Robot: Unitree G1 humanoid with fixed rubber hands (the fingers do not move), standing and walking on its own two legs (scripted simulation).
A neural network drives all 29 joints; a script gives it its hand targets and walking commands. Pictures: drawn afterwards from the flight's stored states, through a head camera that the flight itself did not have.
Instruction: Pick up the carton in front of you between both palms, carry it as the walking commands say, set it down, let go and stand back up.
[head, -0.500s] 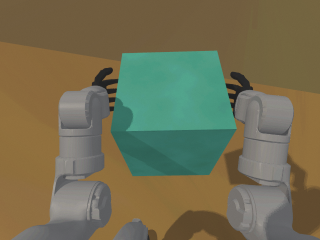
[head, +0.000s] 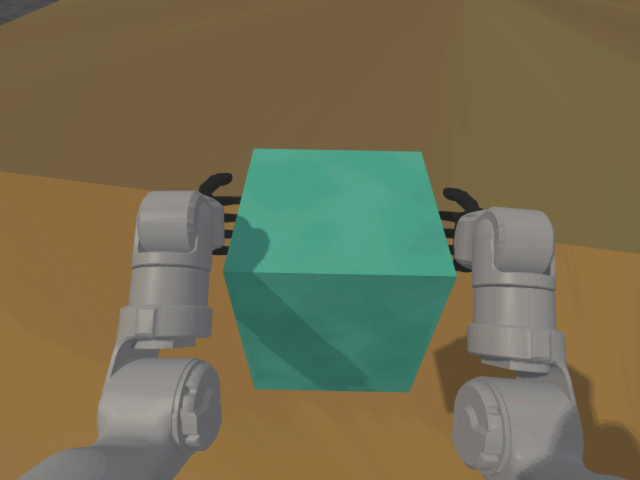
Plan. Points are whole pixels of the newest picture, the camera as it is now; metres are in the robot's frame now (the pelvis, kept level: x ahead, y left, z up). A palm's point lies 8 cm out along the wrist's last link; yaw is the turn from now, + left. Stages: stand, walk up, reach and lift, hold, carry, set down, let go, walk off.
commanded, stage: carry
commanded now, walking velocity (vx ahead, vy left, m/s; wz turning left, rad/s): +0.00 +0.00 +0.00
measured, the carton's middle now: (334, 275) +0.37 +0.00 +0.08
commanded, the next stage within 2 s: none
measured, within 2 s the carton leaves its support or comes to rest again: neither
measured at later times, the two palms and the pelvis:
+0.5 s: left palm (210, 266) +0.33 +0.14 +0.14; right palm (480, 282) +0.32 -0.16 +0.14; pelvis -0.02 -0.01 +0.00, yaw +0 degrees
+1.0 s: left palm (202, 290) +0.29 +0.14 +0.14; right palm (488, 307) +0.29 -0.16 +0.14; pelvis -0.05 -0.01 +0.01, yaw +0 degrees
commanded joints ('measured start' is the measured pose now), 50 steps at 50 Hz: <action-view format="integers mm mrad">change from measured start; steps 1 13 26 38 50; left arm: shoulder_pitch -636 -588 -552 -559 -566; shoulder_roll -1167 -1147 -1134 -1140 -1144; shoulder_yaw -495 -609 -586 -575 -585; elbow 13 -172 -99 -90 -114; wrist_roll -426 -471 -446 -449 -457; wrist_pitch -15 -83 -90 -93 -87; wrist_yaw -267 -230 -245 -243 -240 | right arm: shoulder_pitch -672 -643 -605 -613 -618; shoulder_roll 1120 1129 1108 1107 1110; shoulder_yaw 504 618 587 573 582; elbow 9 -166 -98 -92 -111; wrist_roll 406 470 441 438 446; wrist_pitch -64 -134 -141 -142 -138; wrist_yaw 252 224 238 234 233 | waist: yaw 2 -1 -1 -2 -4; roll -5 -3 -1 3 11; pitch -460 -434 -349 -338 -350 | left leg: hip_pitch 262 273 237 227 220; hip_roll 131 125 131 134 138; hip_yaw -109 -116 -121 -127 -135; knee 7 -42 -109 -148 -166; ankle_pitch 608 441 310 228 188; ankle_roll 40 29 20 18 18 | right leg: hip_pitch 143 140 79 44 27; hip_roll -99 -99 -98 -94 -88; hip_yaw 58 69 78 85 86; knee -6 -64 -126 -155 -152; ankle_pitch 628 483 333 242 206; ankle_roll -22 -31 -36 -42 -46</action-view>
